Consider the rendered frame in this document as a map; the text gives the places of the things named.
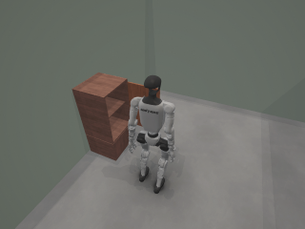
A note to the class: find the right robot hand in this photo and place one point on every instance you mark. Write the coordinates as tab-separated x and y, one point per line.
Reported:
172	154

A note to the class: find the left robot forearm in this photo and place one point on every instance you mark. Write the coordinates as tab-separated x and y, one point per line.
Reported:
131	132

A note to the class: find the right robot upper arm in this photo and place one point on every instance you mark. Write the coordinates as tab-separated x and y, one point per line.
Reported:
169	109

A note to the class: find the left robot upper arm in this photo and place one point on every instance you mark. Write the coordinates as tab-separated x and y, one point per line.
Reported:
134	110

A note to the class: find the right robot thigh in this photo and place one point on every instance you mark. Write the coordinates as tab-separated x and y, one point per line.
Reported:
163	145

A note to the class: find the cupboard door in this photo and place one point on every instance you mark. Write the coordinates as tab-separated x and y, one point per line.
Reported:
138	90

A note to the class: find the humanoid robot torso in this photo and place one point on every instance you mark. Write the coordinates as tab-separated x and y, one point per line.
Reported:
152	118

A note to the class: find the left robot hand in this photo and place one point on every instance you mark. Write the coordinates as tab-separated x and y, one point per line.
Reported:
132	145

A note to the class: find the right robot forearm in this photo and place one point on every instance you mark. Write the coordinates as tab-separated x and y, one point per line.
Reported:
170	139

